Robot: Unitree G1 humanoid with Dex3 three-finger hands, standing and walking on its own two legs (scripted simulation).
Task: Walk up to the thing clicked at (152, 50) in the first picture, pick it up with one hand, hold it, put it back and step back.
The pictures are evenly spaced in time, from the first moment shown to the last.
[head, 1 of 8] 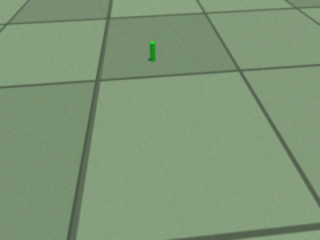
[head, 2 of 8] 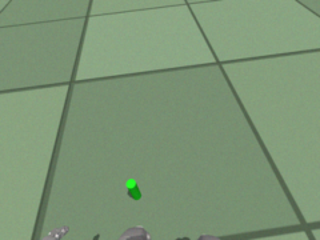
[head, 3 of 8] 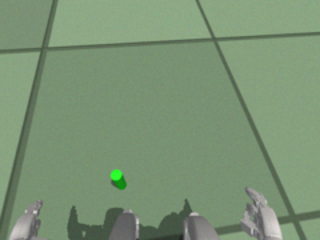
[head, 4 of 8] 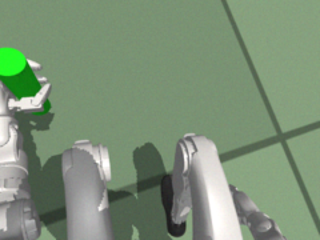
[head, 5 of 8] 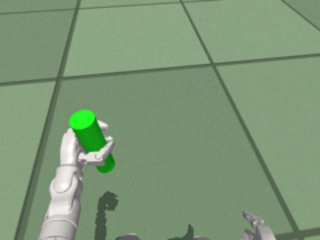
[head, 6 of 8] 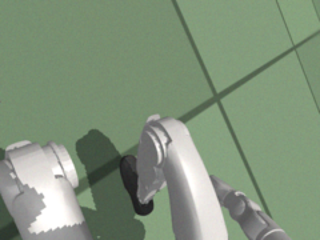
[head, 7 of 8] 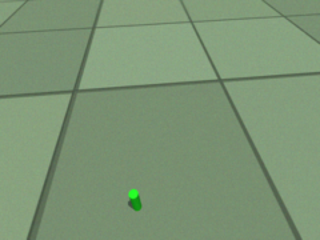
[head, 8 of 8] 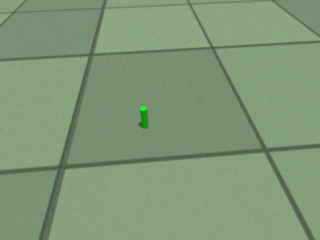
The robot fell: no
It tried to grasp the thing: yes
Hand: left
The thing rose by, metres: 0.68
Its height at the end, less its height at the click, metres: +0.00
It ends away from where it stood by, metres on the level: 0.03
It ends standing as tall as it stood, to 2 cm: yes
